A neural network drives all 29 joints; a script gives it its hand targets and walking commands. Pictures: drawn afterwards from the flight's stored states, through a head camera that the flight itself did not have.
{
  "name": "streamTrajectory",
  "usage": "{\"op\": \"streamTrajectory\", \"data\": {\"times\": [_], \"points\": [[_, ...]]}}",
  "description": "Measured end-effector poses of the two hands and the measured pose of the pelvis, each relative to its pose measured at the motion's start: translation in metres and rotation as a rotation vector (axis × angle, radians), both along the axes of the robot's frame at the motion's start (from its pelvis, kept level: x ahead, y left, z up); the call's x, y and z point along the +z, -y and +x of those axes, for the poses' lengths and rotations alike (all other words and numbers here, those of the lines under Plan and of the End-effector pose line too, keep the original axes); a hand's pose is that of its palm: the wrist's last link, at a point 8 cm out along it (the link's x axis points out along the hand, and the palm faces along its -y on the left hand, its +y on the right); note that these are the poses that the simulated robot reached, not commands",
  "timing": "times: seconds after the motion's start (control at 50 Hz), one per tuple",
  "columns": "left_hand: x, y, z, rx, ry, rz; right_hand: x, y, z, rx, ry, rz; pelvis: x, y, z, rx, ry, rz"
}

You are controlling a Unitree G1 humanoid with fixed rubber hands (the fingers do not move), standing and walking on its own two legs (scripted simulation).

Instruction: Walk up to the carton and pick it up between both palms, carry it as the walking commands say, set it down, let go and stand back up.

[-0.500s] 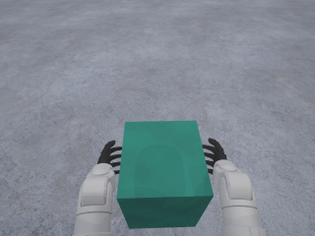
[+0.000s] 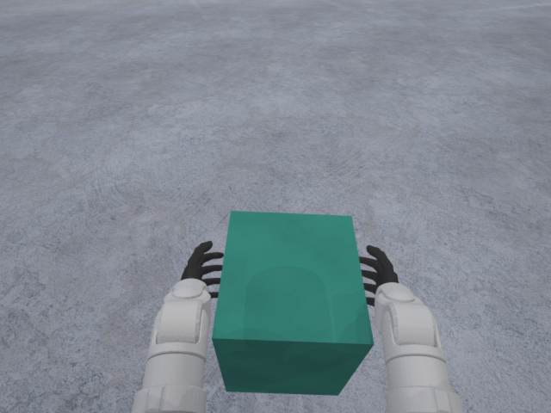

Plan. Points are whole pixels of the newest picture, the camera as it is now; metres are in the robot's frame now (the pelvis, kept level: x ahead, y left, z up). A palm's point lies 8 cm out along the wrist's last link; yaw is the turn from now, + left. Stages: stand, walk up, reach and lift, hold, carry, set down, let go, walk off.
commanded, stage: hold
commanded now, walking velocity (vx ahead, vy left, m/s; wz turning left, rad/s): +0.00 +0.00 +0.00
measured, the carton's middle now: (286, 307) +0.32 -0.02 -0.03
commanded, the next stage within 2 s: set down in 0.46 s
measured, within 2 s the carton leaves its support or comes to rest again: neither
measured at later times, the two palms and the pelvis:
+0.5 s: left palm (193, 275) +0.32 +0.12 +0.07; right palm (383, 289) +0.29 -0.17 +0.05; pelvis +0.01 +0.01 +0.01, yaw +0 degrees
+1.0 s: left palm (202, 296) +0.33 +0.12 +0.01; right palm (377, 297) +0.31 -0.17 +0.01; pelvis +0.01 -0.01 +0.00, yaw +0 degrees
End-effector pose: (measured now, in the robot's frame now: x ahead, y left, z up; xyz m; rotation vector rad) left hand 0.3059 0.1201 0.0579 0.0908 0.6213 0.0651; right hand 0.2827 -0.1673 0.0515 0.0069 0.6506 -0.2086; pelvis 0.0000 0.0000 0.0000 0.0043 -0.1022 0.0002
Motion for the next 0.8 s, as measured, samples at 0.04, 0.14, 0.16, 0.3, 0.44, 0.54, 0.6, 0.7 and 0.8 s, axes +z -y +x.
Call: {"op": "streamTrajectory", "data": {"times": [0.04,0.14,0.16,0.3,0.44,0.54,0.6,0.7,0.8], "points": [[0.012,-0.001,0.005,0.019,0.042,-0.023,0.012,-0.001,0.008,-0.006,0.043,0.016,-0.001,0.000,-0.001,0.006,0.019,-0.001],[0.025,-0.006,0.012,0.059,0.053,-0.033,0.022,-0.006,0.023,0.015,0.055,0.034,-0.002,-0.001,0.003,0.014,0.066,-0.003],[0.025,-0.008,0.012,0.064,0.044,-0.030,0.021,-0.008,0.024,0.020,0.045,0.035,-0.002,-0.002,0.005,0.014,0.072,-0.003],[0.011,-0.014,0.013,0.054,-0.023,-0.015,0.001,-0.014,0.019,0.017,-0.022,0.038,0.002,-0.007,0.014,0.005,0.065,-0.010],[0.014,-0.004,0.017,-0.001,0.002,0.003,0.001,-0.006,0.010,-0.016,0.002,0.030,0.005,-0.009,0.016,0.010,0.027,-0.010],[0.006,0.000,0.013,-0.016,-0.021,0.003,0.002,-0.001,0.006,-0.017,-0.021,0.011,0.005,-0.005,0.014,-0.003,0.043,-0.006],[-0.003,-0.002,0.008,-0.005,-0.038,-0.005,0.003,-0.002,0.009,-0.005,-0.037,0.000,0.004,-0.002,0.014,-0.004,0.053,-0.008],[-0.012,-0.004,0.005,0.028,-0.049,-0.026,-0.001,-0.004,0.016,0.014,-0.048,-0.004,0.002,0.004,0.011,0.007,0.053,-0.011],[-0.020,0.000,0.011,0.041,-0.065,-0.032,-0.014,0.000,0.019,0.003,-0.061,0.020,-0.001,0.007,0.010,0.013,0.031,-0.013]]}}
